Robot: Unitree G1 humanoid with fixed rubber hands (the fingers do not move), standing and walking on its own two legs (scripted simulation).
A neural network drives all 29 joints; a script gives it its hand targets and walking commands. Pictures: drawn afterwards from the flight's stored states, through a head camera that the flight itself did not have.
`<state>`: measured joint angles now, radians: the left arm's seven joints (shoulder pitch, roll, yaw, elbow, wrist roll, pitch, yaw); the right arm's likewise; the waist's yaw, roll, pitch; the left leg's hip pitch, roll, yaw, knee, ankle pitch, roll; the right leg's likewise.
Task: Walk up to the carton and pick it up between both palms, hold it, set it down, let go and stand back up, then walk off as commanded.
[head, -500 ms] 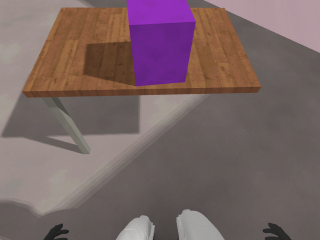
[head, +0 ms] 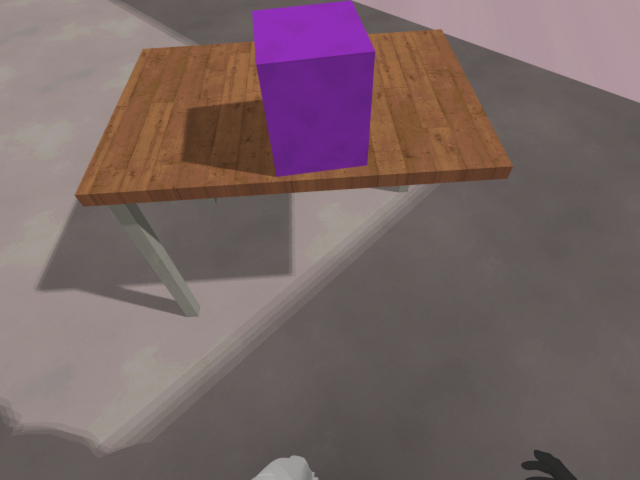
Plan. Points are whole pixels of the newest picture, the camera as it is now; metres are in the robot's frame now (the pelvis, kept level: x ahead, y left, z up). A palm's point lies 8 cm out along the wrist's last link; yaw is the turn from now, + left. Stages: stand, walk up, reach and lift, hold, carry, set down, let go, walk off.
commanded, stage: walk off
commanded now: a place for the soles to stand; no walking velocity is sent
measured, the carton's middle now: (312, 92) +0.82 +0.04 +0.02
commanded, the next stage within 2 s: stand in 0.34 s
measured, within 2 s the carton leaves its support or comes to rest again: neither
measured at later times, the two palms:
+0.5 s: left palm out of the picture +0.10 +0.30 -0.09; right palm (580, 478) +0.14 -0.29 -0.10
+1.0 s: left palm out of the picture +0.09 +0.30 -0.09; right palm out of the picture +0.14 -0.29 -0.10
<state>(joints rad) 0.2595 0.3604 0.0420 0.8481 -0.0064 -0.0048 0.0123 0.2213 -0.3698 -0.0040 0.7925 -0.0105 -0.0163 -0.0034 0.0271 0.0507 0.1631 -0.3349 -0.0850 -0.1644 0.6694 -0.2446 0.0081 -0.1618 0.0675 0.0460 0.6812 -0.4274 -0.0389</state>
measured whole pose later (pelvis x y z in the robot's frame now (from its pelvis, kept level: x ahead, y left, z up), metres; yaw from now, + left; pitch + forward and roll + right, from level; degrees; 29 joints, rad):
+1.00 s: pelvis +0.02 +0.00 +0.00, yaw +0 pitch -3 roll +0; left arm 0.21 0.36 0.04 0.87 -0.01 -0.03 0.01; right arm 0.19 -0.37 0.00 0.80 -0.01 -0.04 -0.01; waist 0.03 0.03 0.11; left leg -0.32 -0.08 -0.15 0.63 -0.25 0.00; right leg -0.19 0.06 0.04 0.64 -0.40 -0.04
